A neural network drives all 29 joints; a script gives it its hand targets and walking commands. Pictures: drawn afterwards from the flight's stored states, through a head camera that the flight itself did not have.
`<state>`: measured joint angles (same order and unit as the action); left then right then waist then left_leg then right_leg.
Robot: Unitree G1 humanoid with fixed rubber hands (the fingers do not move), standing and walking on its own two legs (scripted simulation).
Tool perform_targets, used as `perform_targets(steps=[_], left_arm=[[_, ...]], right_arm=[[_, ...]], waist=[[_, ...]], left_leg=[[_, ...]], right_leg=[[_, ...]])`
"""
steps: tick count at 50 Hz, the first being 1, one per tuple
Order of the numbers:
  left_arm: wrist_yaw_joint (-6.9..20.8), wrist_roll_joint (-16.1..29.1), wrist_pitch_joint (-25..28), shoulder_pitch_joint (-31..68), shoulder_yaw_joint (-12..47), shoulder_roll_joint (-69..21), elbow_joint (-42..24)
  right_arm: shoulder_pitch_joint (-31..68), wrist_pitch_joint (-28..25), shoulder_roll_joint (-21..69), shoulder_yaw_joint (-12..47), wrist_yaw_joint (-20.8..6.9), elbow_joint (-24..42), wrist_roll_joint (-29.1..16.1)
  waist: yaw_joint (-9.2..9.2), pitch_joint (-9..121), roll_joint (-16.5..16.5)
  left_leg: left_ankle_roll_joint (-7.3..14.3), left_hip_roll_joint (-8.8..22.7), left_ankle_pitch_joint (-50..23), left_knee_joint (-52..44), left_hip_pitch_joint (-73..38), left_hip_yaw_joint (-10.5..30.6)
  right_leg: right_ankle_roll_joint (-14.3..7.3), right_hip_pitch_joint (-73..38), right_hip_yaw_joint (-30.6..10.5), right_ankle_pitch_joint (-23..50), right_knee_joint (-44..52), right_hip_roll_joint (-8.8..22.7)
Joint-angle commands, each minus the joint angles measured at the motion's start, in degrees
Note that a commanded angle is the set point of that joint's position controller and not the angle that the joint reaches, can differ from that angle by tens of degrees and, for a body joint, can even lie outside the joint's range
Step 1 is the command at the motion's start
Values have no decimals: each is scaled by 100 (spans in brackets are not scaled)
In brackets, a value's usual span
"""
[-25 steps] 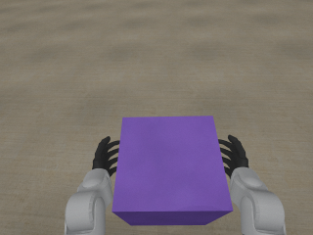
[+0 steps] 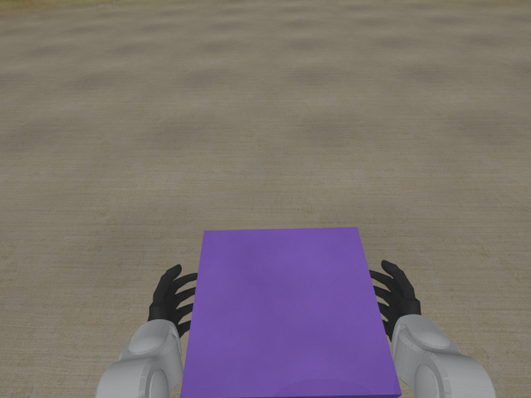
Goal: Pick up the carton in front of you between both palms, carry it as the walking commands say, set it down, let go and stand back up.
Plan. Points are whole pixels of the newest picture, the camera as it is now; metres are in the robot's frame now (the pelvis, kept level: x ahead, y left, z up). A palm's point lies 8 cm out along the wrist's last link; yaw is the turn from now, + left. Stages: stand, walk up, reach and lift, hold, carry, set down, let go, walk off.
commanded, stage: carry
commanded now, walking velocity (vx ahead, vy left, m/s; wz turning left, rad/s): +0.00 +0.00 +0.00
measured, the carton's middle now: (282, 336) +0.23 +0.00 +0.03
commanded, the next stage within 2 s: none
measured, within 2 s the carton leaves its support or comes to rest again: neither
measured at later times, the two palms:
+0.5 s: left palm (192, 217) +0.41 +0.15 +0.10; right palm (367, 209) +0.42 -0.16 +0.10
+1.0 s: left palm (197, 216) +0.47 +0.15 +0.05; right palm (352, 212) +0.46 -0.15 +0.05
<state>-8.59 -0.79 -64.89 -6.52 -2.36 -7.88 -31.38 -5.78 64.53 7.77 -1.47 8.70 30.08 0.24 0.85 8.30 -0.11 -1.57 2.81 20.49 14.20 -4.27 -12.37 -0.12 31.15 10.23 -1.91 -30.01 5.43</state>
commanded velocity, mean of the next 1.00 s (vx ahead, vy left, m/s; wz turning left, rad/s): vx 0.00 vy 0.00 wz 0.00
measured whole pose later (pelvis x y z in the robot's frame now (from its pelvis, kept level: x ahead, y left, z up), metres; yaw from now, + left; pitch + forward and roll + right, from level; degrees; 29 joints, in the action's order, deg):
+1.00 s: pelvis +0.21 +0.00 +0.00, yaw +0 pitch +2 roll +0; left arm -3.9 -8.4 -54.0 3.0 -4.3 -7.2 -7.4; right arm 2.8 53.7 7.2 -4.7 3.5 7.4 8.3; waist -0.2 6.9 0.0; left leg 0.5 3.7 17.9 29.2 13.4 -11.0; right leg 0.0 12.9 10.8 -18.0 -28.9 3.9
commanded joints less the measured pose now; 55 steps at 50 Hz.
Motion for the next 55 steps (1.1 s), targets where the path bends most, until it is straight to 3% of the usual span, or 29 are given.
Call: perform_targets(steps=[1,2,3,4,5,6,7,8,9,10,13,15,16,18,19,20,24,27,40,55], left_arm=[[41,902,74,1813,2997,-3243,-358],[30,895,58,1816,2973,-3217,-374],[18,889,27,1742,2901,-3139,-386],[17,936,33,1777,2918,-3140,-354],[58,1003,51,1508,2922,-3330,-382],[115,1042,95,1635,2979,-3586,-519],[178,1041,148,1713,3039,-3868,-575],[242,1071,202,1792,3132,-4105,-615],[304,1108,260,1932,3225,-4285,-629],[360,1143,300,2049,3296,-4372,-646],[459,1163,350,1780,3380,-4268,-622],[452,1164,324,1739,3420,-4119,-708],[433,1152,289,1757,3417,-4020,-736],[368,1059,186,1794,3341,-3775,-665],[325,1016,107,1868,3277,-3614,-657],[289,971,20,1949,3230,-3478,-586],[159,842,-168,1807,3055,-3274,-251],[198,809,-144,1921,3063,-3397,-131],[828,632,619,2596,3016,-3285,782],[1402,-31,2082,3489,2215,-3490,2935]], right_arm=[[1829,-53,3210,2868,-69,557,-814],[1790,-37,3140,2869,-38,563,-810],[1828,-15,3061,2871,-3,608,-798],[1773,23,3169,3021,3,681,-853],[1682,25,3237,3068,-12,744,-903],[1802,3,3546,3160,-58,778,-974],[1915,-39,3849,3217,-119,794,-988],[1935,-83,4093,3247,-179,775,-991],[1999,-136,4289,3281,-233,778,-959],[1980,-181,4376,3311,-267,754,-922],[1765,-259,4302,3337,-295,769,-841],[1660,-230,4146,3332,-288,814,-835],[1659,-196,4049,3319,-283,835,-846],[1698,-87,3748,3230,-255,868,-824],[1747,-38,3570,3148,-229,773,-794],[1825,10,3446,3048,-202,672,-782],[1611,179,3281,2837,-156,242,-723],[1828,158,3369,2911,-236,226,-786],[2475,-593,3223,2845,-852,-705,-535],[3428,-2065,3414,2101,-1409,-2746,46]], waist=[[-117,136,-694],[-159,399,-490],[-202,846,182],[-250,1532,1736],[-189,1730,1631],[-167,1648,1242],[-161,1634,724],[-141,1450,472],[-118,1351,506],[-91,1326,621],[-145,1368,821],[-99,1371,755],[-87,1232,674],[-116,937,386],[-161,700,-21],[-131,543,-337],[-101,661,-238],[-110,799,-186],[-101,953,-39],[-95,790,-8]], left_leg=[[266,833,-4077,1151,643,-240],[72,661,-3718,1909,1111,-289],[-128,395,-2082,3124,1881,-223],[-290,-272,373,4835,3332,158],[-167,-246,1167,5585,3330,789],[-21,-30,1062,5645,3359,1051],[72,199,872,5292,3231,1186],[107,391,676,4530,3003,1214],[91,366,494,3690,2641,1104],[54,234,477,3119,2324,959],[-30,98,207,2040,2004,658],[-41,152,-717,1352,1603,415],[-41,210,-1314,894,1380,362],[-22,656,-1799,680,977,602],[16,953,-2144,787,1373,882],[86,939,-2171,851,1687,856],[100,865,-3377,1118,1619,804],[91,823,-3814,1278,1483,758],[172,758,-3404,1394,1289,679],[246,746,-2258,1096,1441,727]], right_leg=[[-62,-1561,575,336,455,-554],[-45,-2497,393,613,651,-389],[-202,-3494,-750,2092,542,647],[-1151,-4911,-2731,3005,719,1919],[-1353,-4521,-2880,3334,1064,2013],[-1296,-4128,-2367,3394,1085,1866],[-1132,-3778,-1967,3114,1133,1731],[-907,-3356,-1463,2927,1228,1567],[-690,-2994,-1045,2656,1313,1315],[-636,-2801,-838,2463,1403,1187],[-778,-2752,-627,1672,1449,1146],[-679,-2446,-375,960,1224,998],[-529,-2193,-304,370,1116,856],[-226,-1543,-276,-745,967,665],[-61,-1571,-194,-881,877,402],[4,-1810,-323,-505,844,397],[26,-2145,-381,968,323,486],[54,-2196,-344,1153,188,431],[-8,-2301,-426,1116,165,421],[-54,-2196,-483,310,473,437]])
